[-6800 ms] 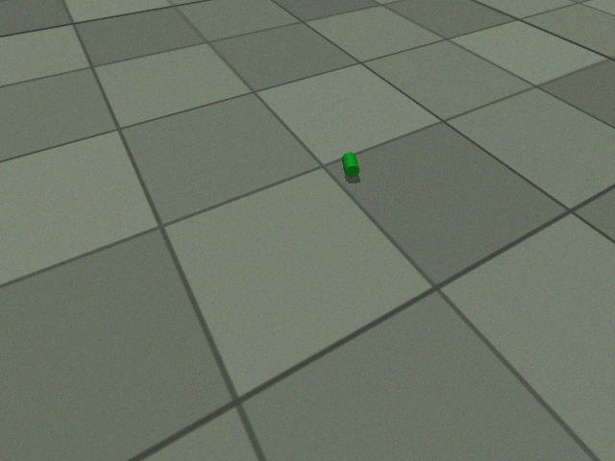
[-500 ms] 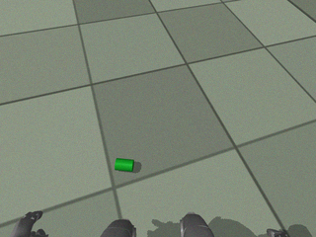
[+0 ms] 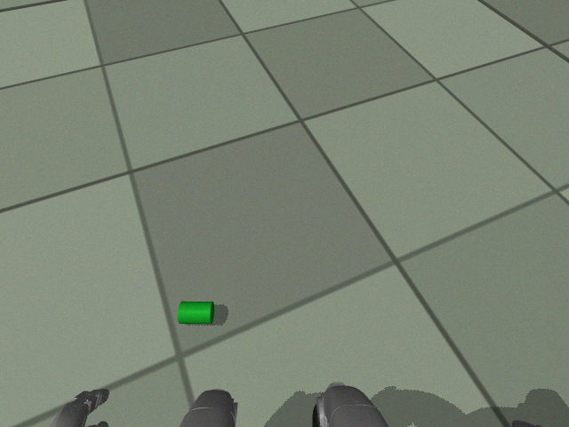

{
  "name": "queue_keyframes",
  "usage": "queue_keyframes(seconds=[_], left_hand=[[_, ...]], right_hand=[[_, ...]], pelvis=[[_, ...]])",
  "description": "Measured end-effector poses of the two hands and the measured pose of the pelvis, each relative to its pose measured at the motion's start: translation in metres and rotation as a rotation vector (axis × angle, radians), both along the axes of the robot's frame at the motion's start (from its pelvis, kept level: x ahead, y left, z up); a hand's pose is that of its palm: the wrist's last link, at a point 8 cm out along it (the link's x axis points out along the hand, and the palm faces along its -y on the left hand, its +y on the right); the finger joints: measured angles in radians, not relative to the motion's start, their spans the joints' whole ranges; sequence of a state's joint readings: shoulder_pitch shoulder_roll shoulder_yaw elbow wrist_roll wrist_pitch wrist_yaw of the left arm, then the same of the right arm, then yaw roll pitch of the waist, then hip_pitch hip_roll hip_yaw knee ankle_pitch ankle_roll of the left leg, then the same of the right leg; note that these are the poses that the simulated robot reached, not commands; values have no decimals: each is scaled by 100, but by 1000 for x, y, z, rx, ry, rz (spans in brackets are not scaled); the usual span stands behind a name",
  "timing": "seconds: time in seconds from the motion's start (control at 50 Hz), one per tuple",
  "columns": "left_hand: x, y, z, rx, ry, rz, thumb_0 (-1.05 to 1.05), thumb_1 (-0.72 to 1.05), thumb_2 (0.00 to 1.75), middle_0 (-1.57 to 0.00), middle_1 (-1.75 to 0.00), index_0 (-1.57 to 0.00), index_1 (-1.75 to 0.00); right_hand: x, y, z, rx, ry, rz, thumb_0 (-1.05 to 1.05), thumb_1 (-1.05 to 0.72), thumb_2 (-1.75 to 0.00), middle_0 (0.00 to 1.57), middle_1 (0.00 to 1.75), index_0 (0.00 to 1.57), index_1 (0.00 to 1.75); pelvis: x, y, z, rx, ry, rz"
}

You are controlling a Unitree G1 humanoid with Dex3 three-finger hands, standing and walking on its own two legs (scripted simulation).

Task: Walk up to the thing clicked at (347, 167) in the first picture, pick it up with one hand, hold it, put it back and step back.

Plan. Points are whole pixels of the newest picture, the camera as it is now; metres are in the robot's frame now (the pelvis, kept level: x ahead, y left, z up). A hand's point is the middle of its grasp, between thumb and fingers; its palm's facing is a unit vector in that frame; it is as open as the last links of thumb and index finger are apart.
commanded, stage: walk up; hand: left
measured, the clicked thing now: (196, 312) +0.46 +0.28 -0.71
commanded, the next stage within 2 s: none
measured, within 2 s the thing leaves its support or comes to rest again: neither
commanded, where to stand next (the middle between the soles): +0.09 +0.02 m, yaw +2 degrees
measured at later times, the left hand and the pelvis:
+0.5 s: hand out of the picture +0.01 +0.37 -0.14, palm faces +0.11 -0.84 -0.52, open 7.4 cm; pelvis -0.03 +0.05 -0.02, yaw +4 degrees
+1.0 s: hand out of the picture -0.02 +0.26 -0.12, palm faces +0.03 -0.90 -0.43, open 7.3 cm; pelvis -0.01 -0.03 +0.01, yaw +0 degrees
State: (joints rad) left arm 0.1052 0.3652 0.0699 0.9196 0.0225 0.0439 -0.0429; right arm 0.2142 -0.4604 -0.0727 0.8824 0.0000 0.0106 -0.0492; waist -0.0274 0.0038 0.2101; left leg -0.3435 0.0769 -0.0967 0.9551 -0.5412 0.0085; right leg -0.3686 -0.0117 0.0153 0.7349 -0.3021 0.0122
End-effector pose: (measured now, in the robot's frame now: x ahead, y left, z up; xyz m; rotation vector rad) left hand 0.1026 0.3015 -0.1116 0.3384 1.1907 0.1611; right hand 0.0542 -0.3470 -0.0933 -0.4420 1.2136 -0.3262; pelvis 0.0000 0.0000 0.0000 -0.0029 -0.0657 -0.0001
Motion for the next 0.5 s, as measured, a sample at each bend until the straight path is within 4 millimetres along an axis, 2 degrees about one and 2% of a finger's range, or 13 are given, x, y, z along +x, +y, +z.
queue_keyframes(seconds=[0.1, 0.18, 0.26, 0.36, 0.42, 0.46, 0.5], left_hand=[[1, -19, 22, 29, -42, -1, 0, 90, 90, -21, -30, -21, -30], [-2, -13, 36, 77, -117, 28, 0, 90, 90, -21, -30, -21, -30], [-25, 12, 48, 157, -161, 79, 0, 90, 90, -21, -30, -21, -30], [-77, 59, 54, 249, -92, 137, 0, 90, 90, -21, -30, -21, -30], [-99, 86, 43, 248, -39, 168, 0, 90, 90, -21, -30, -21, -30], [-105, 101, 28, 232, -15, 183, 0, 90, 90, -21, -30, -20, -30], [-107, 106, 14, 203, 9, 191, 0, 90, 90, -20, -30, -20, -30]], right_hand=[[18, 18, -17, 111, -34, 34, 1, -91, -90, 20, 30, 20, 30], [18, 29, -29, 163, 5, 82, 1, -91, -90, 21, 30, 20, 30], [18, 35, -34, 180, 50, 134, 1, -91, -90, 21, 30, 20, 30], [26, 45, -33, 176, 32, 158, 1, -91, -90, 21, 30, 20, 30], [26, 55, -31, 149, 4, 157, 1, -91, -90, 21, 30, 20, 30], [21, 62, -30, 107, -13, 153, 1, -91, -90, 21, 30, 20, 30], [12, 69, -26, 75, -19, 157, 1, -91, -90, 21, 30, 20, 30]], pelvis=[[-7, -10, 9, 30, 24, -4], [-6, -11, 8, 6, 34, 23], [-8, -5, 5, -2, 25, 63], [-18, 14, 1, 10, 12, 82], [-22, 31, -7, 17, 10, 82], [-28, 42, -15, 39, 0, 73], [-33, 47, -18, 42, -5, 65]])
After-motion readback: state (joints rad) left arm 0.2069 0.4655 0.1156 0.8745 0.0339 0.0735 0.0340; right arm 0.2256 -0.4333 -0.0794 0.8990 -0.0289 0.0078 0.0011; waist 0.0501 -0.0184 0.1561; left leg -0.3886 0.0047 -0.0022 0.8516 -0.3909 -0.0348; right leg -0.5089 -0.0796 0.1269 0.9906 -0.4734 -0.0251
